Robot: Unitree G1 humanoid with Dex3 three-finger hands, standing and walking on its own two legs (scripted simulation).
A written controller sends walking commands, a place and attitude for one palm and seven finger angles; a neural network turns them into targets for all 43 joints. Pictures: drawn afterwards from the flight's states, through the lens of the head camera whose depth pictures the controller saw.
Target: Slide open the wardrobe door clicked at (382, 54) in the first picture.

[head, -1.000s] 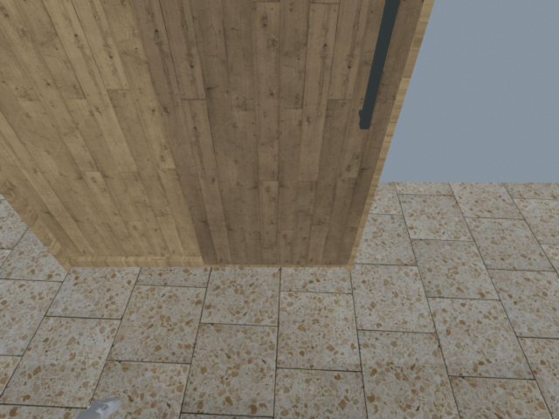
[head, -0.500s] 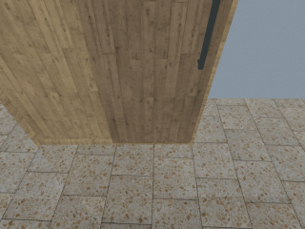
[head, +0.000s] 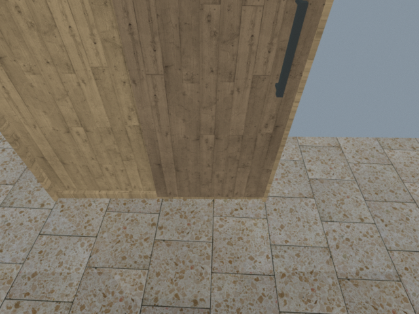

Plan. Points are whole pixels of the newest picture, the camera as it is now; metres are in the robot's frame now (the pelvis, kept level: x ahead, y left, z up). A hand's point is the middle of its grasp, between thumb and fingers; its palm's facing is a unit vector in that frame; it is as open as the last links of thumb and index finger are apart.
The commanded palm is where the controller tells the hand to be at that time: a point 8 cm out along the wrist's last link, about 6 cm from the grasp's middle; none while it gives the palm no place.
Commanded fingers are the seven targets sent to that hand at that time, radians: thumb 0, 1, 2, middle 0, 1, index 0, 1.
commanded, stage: look at it before walking up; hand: right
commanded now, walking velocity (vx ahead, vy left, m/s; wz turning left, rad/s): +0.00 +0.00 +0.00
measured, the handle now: (288, 51) +0.83 -0.19 +0.13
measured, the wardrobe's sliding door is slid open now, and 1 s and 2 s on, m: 0.00 0.00 0.00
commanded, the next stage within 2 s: take the last steps up to it in 0.44 s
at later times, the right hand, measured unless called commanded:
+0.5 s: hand out of the picture +0.08 -0.25 -0.16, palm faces -0.02 +0.94 -0.33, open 7.4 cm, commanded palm none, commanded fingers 0.00 -0.90 -0.90 0.20 0.30 0.20 0.30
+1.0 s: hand out of the picture +0.07 -0.22 -0.19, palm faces -0.01 +0.99 -0.15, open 7.4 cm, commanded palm none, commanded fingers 0.00 -0.90 -0.90 0.20 0.30 0.20 0.30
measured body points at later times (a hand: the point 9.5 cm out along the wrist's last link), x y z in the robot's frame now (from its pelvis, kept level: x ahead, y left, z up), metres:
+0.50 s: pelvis +0.01 +0.00 +0.00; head +0.01 +0.00 +0.45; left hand +0.09 +0.29 -0.13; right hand +0.08 -0.30 -0.13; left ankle +0.01 +0.12 -0.74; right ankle +0.01 -0.12 -0.74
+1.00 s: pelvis +0.09 -0.04 -0.01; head +0.10 -0.06 +0.44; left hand +0.03 +0.19 -0.15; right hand +0.08 -0.28 -0.17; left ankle +0.05 +0.09 -0.68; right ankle +0.03 -0.12 -0.75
